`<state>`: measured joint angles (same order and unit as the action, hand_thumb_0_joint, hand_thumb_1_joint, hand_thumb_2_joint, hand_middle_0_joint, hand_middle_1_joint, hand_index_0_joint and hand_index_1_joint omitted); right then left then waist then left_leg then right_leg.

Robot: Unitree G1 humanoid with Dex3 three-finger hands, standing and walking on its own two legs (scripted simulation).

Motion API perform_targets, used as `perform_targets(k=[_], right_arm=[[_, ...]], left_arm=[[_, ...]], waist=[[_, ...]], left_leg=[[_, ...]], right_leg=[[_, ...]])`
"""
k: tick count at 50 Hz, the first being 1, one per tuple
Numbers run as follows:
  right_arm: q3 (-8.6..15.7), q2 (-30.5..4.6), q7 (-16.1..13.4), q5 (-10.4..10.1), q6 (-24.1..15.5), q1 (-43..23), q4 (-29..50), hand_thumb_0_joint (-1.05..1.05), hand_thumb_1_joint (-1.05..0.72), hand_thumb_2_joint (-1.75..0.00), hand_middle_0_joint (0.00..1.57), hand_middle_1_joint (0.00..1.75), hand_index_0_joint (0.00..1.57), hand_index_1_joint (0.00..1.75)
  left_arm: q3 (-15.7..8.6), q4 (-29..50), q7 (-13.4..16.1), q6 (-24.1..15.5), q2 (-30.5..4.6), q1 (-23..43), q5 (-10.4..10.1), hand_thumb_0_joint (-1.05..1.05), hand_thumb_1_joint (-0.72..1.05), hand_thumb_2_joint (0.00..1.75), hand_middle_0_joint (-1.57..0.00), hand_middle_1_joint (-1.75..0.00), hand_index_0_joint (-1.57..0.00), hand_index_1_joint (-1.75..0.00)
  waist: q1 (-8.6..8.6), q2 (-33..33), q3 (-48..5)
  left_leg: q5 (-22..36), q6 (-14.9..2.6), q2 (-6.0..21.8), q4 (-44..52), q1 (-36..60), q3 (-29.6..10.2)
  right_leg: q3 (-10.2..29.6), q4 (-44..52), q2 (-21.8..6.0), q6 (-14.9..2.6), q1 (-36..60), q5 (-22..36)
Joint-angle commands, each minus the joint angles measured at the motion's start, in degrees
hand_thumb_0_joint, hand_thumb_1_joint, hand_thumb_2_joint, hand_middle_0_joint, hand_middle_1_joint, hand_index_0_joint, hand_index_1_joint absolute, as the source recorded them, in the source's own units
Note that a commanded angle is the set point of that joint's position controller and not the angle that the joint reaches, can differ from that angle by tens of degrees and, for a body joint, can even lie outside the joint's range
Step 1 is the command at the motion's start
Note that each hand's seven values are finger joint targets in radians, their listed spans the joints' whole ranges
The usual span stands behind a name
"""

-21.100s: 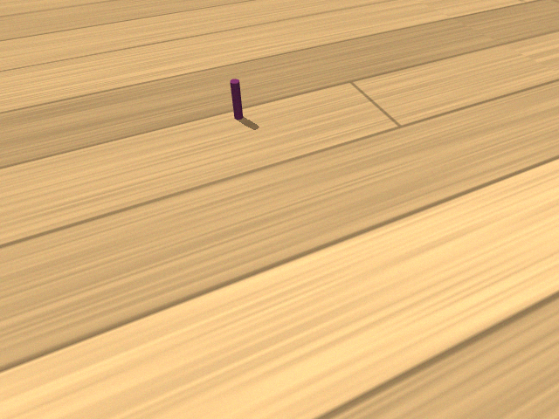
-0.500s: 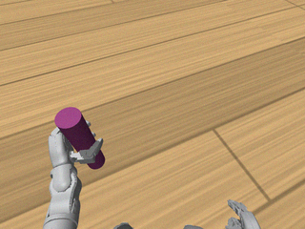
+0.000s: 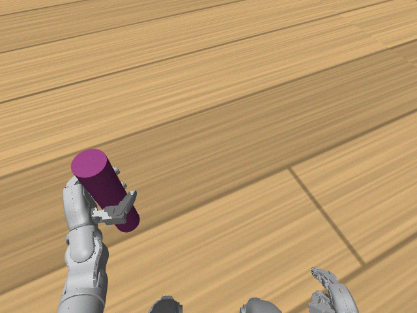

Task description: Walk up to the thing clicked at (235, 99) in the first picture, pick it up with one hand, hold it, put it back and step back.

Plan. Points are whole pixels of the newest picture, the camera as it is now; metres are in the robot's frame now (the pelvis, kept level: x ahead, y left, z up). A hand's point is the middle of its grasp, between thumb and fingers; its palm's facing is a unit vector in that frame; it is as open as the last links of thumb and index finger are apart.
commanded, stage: crouch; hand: left
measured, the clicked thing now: (112, 197) +0.33 +0.20 +0.01
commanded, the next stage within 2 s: lower in 1.72 s
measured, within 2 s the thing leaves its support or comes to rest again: neither
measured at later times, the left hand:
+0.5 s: hand (125, 219) +0.38 +0.23 -0.22, palm faces +0.37 -0.93 -0.03, open 8.1 cm
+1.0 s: hand (129, 232) +0.40 +0.27 -0.40, palm faces +0.37 -0.93 -0.04, open 8.1 cm
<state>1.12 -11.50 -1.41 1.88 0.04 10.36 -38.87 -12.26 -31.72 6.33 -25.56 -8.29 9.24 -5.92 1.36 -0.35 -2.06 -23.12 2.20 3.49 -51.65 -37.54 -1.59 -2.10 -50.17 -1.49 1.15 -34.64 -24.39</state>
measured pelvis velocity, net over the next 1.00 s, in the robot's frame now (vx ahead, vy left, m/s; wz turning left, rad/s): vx -0.08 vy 0.01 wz -0.11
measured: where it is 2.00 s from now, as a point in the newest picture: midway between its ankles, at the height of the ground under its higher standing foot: outside the picture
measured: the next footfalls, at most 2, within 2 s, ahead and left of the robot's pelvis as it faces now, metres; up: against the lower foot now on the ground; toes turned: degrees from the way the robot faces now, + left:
none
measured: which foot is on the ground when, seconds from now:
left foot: down 0.00-1.00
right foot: down 0.00-1.00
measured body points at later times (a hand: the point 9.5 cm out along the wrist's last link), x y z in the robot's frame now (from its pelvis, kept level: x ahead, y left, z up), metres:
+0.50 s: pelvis -0.04 +0.00 -0.19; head +0.13 +0.03 +0.23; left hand +0.35 +0.28 -0.21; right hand +0.08 -0.26 -0.32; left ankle +0.03 +0.14 -0.69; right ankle +0.01 -0.13 -0.69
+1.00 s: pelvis -0.08 +0.01 -0.35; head +0.13 +0.05 +0.04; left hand +0.37 +0.31 -0.39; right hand -0.02 -0.27 -0.47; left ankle +0.02 +0.14 -0.69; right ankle +0.00 -0.13 -0.69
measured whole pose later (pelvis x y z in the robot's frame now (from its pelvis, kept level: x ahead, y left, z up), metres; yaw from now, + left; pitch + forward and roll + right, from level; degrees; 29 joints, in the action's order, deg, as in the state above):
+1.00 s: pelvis -0.08 +0.01 -0.35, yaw -6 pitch +31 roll -6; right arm -3.8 -14.9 3.9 7.6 2.0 5.6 -42.7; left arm -35.8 -66.7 -1.4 -42.2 -30.0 40.7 -2.7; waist 9.0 -1.9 -4.9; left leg -37.6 2.9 2.5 -129.1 -123.3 -9.2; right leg -2.3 -126.2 0.6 2.4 -118.7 -39.1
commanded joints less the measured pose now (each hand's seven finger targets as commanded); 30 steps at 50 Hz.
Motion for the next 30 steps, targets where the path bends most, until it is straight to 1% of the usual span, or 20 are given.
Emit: perform_targets(k=[1,2,3,4,5,6,8,10,12,13,16,17,18,20,23,24,25,28,29,30], right_arm=[[3.12,-7.71,0.23,0.68,-1.91,0.11,4.93,0.00,-0.89,-0.90,0.20,0.30,0.20,0.30],[3.07,-7.56,0.46,0.91,-1.96,0.33,4.56,0.00,-0.88,-0.90,0.20,0.30,0.20,0.30],[3.30,-8.03,0.62,1.06,-2.11,0.53,4.24,0.00,-0.89,-0.90,0.20,0.30,0.20,0.30],[3.31,-7.88,0.88,1.41,-2.19,0.69,3.98,0.00,-0.89,-0.90,0.20,0.30,0.20,0.30],[3.40,-8.42,1.08,1.56,-2.28,0.50,3.87,0.00,-0.89,-0.90,0.20,0.30,0.20,0.30],[3.30,-8.43,1.36,1.83,-2.30,0.32,4.20,0.00,-0.89,-0.90,0.20,0.30,0.20,0.30],[3.10,-8.74,1.80,2.04,-2.52,0.09,4.08,0.00,-0.88,-0.90,0.20,0.30,0.20,0.30],[2.97,-9.33,2.41,2.45,-2.65,0.36,3.87,0.00,-0.88,-0.90,0.20,0.30,0.20,0.30],[2.98,-10.02,2.69,2.70,-2.52,0.21,3.84,0.00,-0.88,-0.90,0.20,0.30,0.20,0.30],[3.00,-10.41,2.88,2.84,-2.43,0.56,3.83,0.00,-0.88,-0.90,0.20,0.30,0.20,0.30],[2.96,-11.57,3.49,3.14,-1.90,0.81,3.39,0.00,-0.88,-0.90,0.20,0.30,0.20,0.30],[2.97,-11.54,3.62,3.32,-1.68,1.09,3.17,0.00,-0.88,-0.90,0.20,0.30,0.20,0.30],[3.15,-12.01,3.72,3.27,-1.50,1.53,3.01,0.00,-0.89,-0.90,0.20,0.30,0.20,0.30],[2.87,-12.09,4.07,3.45,-1.11,1.79,2.46,0.00,-0.89,-0.90,0.20,0.30,0.20,0.30],[2.51,-12.19,4.41,3.64,-0.68,1.93,1.88,0.00,-0.90,-0.91,0.20,0.30,0.20,0.30],[2.39,-12.44,4.57,3.73,-0.66,1.93,1.76,0.00,-0.90,-0.91,0.20,0.30,0.20,0.30],[2.18,-12.48,4.71,3.74,-0.56,1.81,1.64,0.00,-0.90,-0.91,0.20,0.30,0.20,0.30],[1.65,-12.82,4.89,4.24,-0.24,2.40,0.83,0.00,-0.90,-0.91,0.20,0.30,0.20,0.30],[1.40,-12.75,5.09,4.32,-0.17,1.92,0.78,0.00,-0.91,-0.91,0.20,0.30,0.20,0.30],[1.26,-12.86,5.09,4.40,-0.22,1.50,0.85,0.00,-0.91,-0.91,0.20,0.30,0.20,0.30]], left_arm=[[-4.29,8.34,0.01,-9.99,-8.18,19.50,-0.25,0.00,0.28,1.26,-1.23,-1.38,-1.26,-1.37],[-3.86,6.88,-0.20,-11.45,-7.57,20.73,-0.30,0.00,0.29,1.25,-1.23,-1.38,-1.27,-1.37],[-5.62,5.10,-0.20,-12.70,-9.64,22.18,-0.03,0.00,0.28,1.26,-1.25,-1.40,-1.29,-1.38],[-5.19,4.37,-0.49,-14.15,-8.95,22.90,-0.05,0.00,0.30,1.27,-1.26,-1.41,-1.29,-1.39],[-6.86,2.21,-0.68,-15.58,-10.55,23.72,-0.11,0.00,0.31,1.27,-1.27,-1.41,-1.30,-1.40],[-6.32,1.28,-0.84,-17.09,-10.14,23.90,-0.08,0.00,0.32,1.28,-1.29,-1.42,-1.32,-1.41],[-7.64,-2.95,-1.00,-19.52,-11.75,24.59,-0.08,0.00,0.32,1.29,-1.30,-1.42,-1.33,-1.41],[-8.11,-3.84,-1.47,-21.82,-12.50,26.73,-0.33,0.00,0.34,1.30,-1.29,-1.42,-1.32,-1.41],[-9.19,-4.35,-1.85,-23.61,-13.81,29.57,-0.86,0.00,0.31,1.31,-1.31,-1.44,-1.34,-1.43],[-9.07,-5.42,-1.88,-23.94,-13.88,29.91,-0.68,0.00,0.32,1.31,-1.30,-1.43,-1.33,-1.42],[-11.67,-6.77,-2.14,-24.83,-17.18,32.14,-0.75,0.00,0.30,1.33,-1.32,-1.46,-1.35,-1.45],[-11.17,-7.50,-2.16,-24.85,-16.71,33.31,-0.51,0.00,0.32,1.35,-1.33,-1.47,-1.35,-1.46],[-12.34,-8.00,-2.22,-24.82,-17.54,33.83,-0.68,0.00,0.32,1.35,-1.34,-1.47,-1.36,-1.47],[-13.98,-9.57,-2.35,-24.80,-19.42,35.25,-0.61,0.00,0.31,1.35,-1.35,-1.48,-1.37,-1.47],[-16.72,-10.62,-2.92,-25.06,-23.15,37.18,-0.68,0.00,0.32,1.36,-1.35,-1.48,-1.37,-1.48],[-17.06,-12.82,-3.41,-24.86,-23.15,37.25,-0.54,0.00,0.32,1.37,-1.36,-1.50,-1.39,-1.49],[-18.01,-12.56,-3.45,-24.82,-25.03,38.20,-0.49,0.00,0.32,1.37,-1.37,-1.50,-1.39,-1.49],[-20.29,-14.56,-4.16,-25.21,-27.83,41.57,0.00,0.00,0.32,1.36,-1.36,-1.49,-1.38,-1.48],[-20.15,-16.10,-4.43,-25.23,-27.96,42.22,0.24,0.00,0.31,1.35,-1.36,-1.49,-1.38,-1.48],[-19.47,-17.43,-4.93,-25.14,-27.03,43.05,0.30,0.00,0.30,1.35,-1.37,-1.49,-1.39,-1.48]], waist=[[1.16,1.39,-16.97],[1.63,1.16,-17.14],[1.68,1.19,-18.00],[1.81,2.05,-20.44],[1.73,2.62,-21.68],[1.96,3.14,-23.28],[1.45,3.29,-25.72],[1.56,5.95,-31.45],[1.62,7.30,-34.56],[1.68,7.33,-36.20],[1.20,10.11,-39.46],[1.88,9.98,-40.44],[2.02,8.36,-42.18],[2.29,8.82,-42.34],[2.39,5.62,-43.83],[3.22,5.33,-43.70],[2.64,5.69,-44.22],[3.62,6.60,-45.17],[3.51,7.51,-44.59],[4.29,8.67,-43.38]], left_leg=[[10.07,-2.11,-2.14,1.12,4.07,1.35],[9.94,-2.19,-2.20,-0.82,2.19,1.27],[8.80,-2.25,-2.20,-2.65,-0.14,1.14],[9.15,-2.29,-2.15,-5.09,-1.18,0.94],[8.04,-2.25,-2.09,-7.31,-3.39,0.62],[7.09,-2.22,-2.17,-9.55,-5.36,0.45],[5.45,-2.29,-2.23,-14.52,-10.96,0.25],[7.27,-2.23,-1.94,-18.95,-13.15,-0.50],[7.35,-2.00,-1.93,-22.54,-15.98,-1.06],[8.16,-2.02,-1.85,-24.20,-17.09,-1.15],[9.33,-1.48,-1.50,-27.92,-19.40,-2.06],[9.29,-1.62,-1.53,-29.77,-21.27,-2.02],[9.56,-1.98,-1.45,-31.83,-22.76,-1.92],[8.07,-2.08,-1.57,-34.51,-26.70,-1.91],[4.86,-2.72,-1.53,-39.44,-34.38,-1.33],[4.29,-2.83,-1.39,-40.99,-35.75,-1.51],[3.48,-2.84,-1.44,-42.49,-38.04,-1.13],[1.88,-2.67,-1.32,-46.28,-41.77,-1.40],[0.13,-2.51,-1.25,-47.03,-42.88,-1.36],[-1.80,-2.28,-1.18,-47.41,-43.05,-1.75]], right_leg=[[0.05,1.67,1.04,-1.33,-1.38,13.90],[0.18,0.02,0.94,-1.25,-3.00,13.95],[0.27,-1.84,1.04,-1.44,-5.49,12.87],[0.23,-4.11,1.10,-1.52,-8.10,12.75],[0.13,-6.47,1.20,-1.74,-11.02,11.06],[0.06,-8.54,1.35,-1.87,-13.59,9.99],[0.29,-12.98,1.49,-2.00,-17.95,8.03],[-0.02,-18.16,1.67,-2.36,-23.19,8.17],[-0.53,-22.59,2.12,-2.59,-27.86,7.29],[-0.56,-24.29,2.15,-2.61,-29.28,7.71],[-1.17,-30.27,2.41,-3.11,-35.82,6.67],[-1.15,-31.61,2.55,-3.07,-36.99,7.00],[-0.94,-32.50,2.65,-2.84,-37.60,7.75],[-0.68,-35.05,2.69,-2.85,-39.95,6.94],[0.60,-37.04,2.70,-2.13,-39.36,5.65],[0.37,-38.48,2.65,-2.13,-41.33,5.23],[0.85,-39.58,2.71,-2.08,-41.71,4.51],[0.04,-43.94,2.66,-2.22,-45.52,2.73],[-0.26,-45.24,2.83,-2.49,-48.29,0.67],[-1.07,-46.85,2.93,-2.84,-51.88,-1.32]])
